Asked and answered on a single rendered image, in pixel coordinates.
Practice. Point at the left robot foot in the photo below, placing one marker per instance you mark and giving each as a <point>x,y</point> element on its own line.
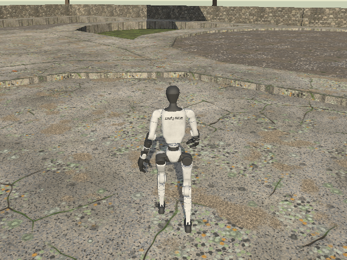
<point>161,209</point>

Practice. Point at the robot left shin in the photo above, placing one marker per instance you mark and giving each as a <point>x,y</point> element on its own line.
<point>161,192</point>

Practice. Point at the right robot hand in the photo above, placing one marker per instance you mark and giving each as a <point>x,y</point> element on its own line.
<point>191,141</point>

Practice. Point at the robot right forearm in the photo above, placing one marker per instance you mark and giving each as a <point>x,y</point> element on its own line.
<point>196,138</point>

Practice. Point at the right robot upper arm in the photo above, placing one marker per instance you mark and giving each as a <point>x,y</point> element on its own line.
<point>192,121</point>

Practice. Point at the robot left forearm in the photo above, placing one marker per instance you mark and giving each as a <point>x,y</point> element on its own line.
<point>146,147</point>

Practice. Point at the left robot hand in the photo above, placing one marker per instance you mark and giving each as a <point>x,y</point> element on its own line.
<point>140,164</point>

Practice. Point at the left robot upper arm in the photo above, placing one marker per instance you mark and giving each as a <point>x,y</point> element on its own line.
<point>153,123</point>

